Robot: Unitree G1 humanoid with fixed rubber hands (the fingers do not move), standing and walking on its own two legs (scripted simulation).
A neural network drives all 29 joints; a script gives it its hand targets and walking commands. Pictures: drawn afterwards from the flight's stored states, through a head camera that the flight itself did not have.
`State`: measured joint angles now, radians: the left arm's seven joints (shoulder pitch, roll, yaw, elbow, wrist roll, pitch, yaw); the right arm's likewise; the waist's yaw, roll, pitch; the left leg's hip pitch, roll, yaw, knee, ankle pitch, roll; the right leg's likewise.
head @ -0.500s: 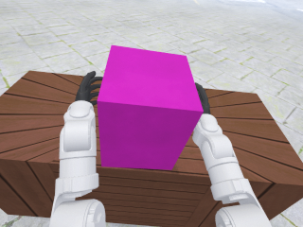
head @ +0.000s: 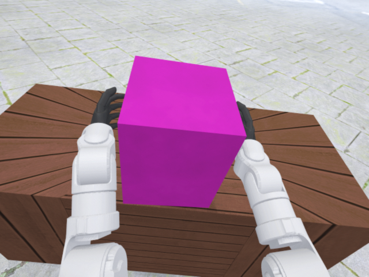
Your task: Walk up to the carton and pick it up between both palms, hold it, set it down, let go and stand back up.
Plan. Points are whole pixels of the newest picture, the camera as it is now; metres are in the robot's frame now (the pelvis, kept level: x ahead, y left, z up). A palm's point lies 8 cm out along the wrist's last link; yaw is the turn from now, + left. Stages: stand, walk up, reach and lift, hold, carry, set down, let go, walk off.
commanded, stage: hold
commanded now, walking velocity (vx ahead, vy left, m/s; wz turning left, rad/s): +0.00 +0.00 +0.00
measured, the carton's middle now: (174, 136) +0.38 +0.01 +0.14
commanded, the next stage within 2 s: none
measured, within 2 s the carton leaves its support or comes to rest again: neither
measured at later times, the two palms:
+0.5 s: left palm (106, 126) +0.36 +0.15 +0.19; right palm (246, 139) +0.35 -0.14 +0.17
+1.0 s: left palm (103, 125) +0.36 +0.15 +0.19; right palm (245, 138) +0.35 -0.14 +0.17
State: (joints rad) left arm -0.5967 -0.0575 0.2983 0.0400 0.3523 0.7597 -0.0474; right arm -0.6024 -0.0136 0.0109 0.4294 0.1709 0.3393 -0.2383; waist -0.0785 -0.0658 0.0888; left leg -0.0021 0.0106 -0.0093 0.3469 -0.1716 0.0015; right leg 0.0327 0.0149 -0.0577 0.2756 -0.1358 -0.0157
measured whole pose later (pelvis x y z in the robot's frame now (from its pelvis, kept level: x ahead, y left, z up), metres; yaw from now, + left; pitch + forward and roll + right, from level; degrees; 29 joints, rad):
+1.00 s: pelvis +0.00 +0.00 +0.00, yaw +0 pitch -10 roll -1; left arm -0.60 -0.06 0.30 0.03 0.35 0.76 -0.05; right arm -0.61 -0.02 0.01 0.42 0.17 0.34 -0.24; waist -0.08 -0.06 0.09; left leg -0.01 0.01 -0.01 0.35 -0.17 0.00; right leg 0.03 0.02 -0.06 0.28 -0.13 -0.02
